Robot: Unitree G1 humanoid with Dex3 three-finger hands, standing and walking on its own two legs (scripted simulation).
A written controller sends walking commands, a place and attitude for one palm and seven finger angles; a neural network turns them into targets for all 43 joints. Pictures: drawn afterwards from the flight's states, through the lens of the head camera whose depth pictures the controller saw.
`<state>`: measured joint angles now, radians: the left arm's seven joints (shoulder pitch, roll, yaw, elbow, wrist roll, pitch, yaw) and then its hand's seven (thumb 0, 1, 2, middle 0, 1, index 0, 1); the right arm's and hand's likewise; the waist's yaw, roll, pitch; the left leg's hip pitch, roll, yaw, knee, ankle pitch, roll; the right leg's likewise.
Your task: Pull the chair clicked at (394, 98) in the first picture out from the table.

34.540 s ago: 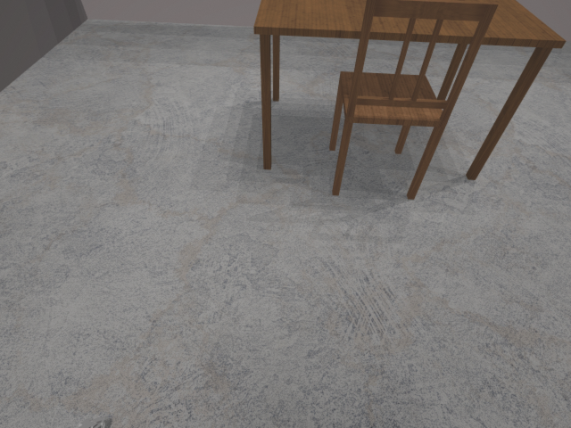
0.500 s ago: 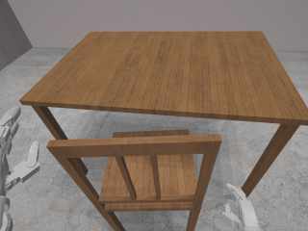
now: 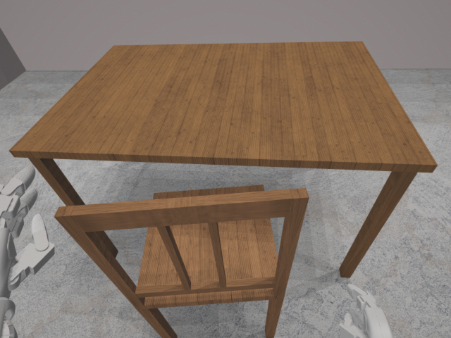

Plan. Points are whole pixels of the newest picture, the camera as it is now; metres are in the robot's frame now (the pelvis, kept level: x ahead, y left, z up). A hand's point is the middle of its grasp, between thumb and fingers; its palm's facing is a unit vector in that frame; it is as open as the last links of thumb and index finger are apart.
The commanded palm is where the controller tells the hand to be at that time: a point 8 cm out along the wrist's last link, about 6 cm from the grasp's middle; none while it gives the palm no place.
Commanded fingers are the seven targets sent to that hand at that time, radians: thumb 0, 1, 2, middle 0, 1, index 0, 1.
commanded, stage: step back with the hand held close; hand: left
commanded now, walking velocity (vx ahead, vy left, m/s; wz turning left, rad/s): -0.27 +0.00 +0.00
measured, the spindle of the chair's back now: (177, 259) +0.29 +0.16 -0.08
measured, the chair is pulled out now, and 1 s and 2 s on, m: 0.13 0.13 0.13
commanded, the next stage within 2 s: stop stepping back and stand still in 1.68 s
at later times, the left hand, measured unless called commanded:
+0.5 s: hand (12, 278) +0.14 +0.29 +0.15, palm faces +0.36 -0.76 -0.55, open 7.4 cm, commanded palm +0.09 +0.33 +0.18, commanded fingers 0.00 0.90 0.90 -0.20 -0.30 -0.20 -0.30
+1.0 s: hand out of the picture +0.13 +0.29 +0.16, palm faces +0.35 -0.76 -0.54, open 7.4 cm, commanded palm +0.06 +0.33 +0.18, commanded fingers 0.00 0.90 0.90 -0.20 -0.30 -0.20 -0.30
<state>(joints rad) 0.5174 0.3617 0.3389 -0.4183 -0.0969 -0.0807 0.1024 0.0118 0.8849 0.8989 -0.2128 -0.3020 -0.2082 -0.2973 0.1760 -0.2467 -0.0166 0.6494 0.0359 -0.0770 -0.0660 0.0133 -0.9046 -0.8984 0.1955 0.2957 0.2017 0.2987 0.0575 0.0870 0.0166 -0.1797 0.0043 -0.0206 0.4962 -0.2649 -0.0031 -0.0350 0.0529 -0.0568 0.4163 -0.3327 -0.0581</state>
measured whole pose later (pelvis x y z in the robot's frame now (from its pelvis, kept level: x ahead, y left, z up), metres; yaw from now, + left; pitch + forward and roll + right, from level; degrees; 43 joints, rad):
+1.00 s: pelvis -0.08 +0.03 -0.01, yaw -1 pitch +3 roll -2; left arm 0.61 0.47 0.47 -0.62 -0.08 -0.15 0.15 0.01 0.88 0.90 -0.22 -0.30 -0.21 -0.30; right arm 0.15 -0.20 -0.02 0.61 0.01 -0.11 -0.09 0.01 -0.90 -0.90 0.20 0.30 0.20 0.30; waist 0.01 0.02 0.05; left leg -0.47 -0.01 0.00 0.58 -0.16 0.04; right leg -0.37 0.04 -0.04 0.60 -0.35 -0.01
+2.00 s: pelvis -0.24 +0.01 -0.02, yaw +4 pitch -1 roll -2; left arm 0.58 0.44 0.43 -0.62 -0.06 -0.14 0.14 0.01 0.88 0.90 -0.21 -0.30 -0.21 -0.30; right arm 0.19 -0.18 -0.03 0.64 0.03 -0.08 -0.04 0.01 -0.90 -0.90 0.20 0.30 0.21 0.30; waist -0.01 -0.02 0.06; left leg -0.50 0.01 -0.03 1.12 -0.43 -0.02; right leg -0.35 0.02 -0.02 0.65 -0.28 -0.01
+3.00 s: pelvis -0.29 +0.04 -0.01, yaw +5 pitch +2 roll +0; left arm 0.29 0.29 0.17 0.30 0.03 0.00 0.04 0.00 0.90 0.90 -0.20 -0.30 -0.19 -0.30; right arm 0.18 -0.25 -0.04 0.81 -0.02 -0.05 -0.01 0.01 -0.90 -0.90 0.20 0.30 0.20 0.30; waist -0.01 0.03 -0.04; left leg -0.31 -0.07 0.00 0.59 -0.31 0.07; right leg -0.32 -0.02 -0.05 0.58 -0.28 0.00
